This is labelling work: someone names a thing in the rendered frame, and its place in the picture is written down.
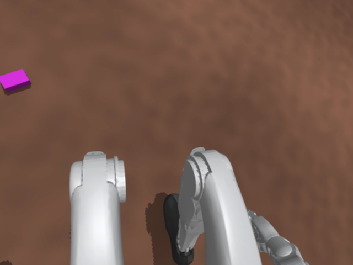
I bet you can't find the right robot foot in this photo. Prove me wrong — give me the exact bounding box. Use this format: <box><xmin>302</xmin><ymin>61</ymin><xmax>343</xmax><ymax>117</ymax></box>
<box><xmin>163</xmin><ymin>193</ymin><xmax>194</xmax><ymax>265</ymax></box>

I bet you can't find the small box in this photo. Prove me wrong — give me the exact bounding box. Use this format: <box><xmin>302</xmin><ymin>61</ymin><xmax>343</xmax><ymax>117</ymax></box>
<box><xmin>0</xmin><ymin>69</ymin><xmax>31</xmax><ymax>92</ymax></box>

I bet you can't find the right robot arm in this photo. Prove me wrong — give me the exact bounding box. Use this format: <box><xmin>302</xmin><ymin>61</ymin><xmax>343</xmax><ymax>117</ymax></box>
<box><xmin>266</xmin><ymin>236</ymin><xmax>309</xmax><ymax>265</ymax></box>

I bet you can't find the right robot hand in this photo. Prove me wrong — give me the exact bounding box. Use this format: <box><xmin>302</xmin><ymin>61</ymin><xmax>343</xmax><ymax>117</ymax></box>
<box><xmin>247</xmin><ymin>209</ymin><xmax>280</xmax><ymax>253</ymax></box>

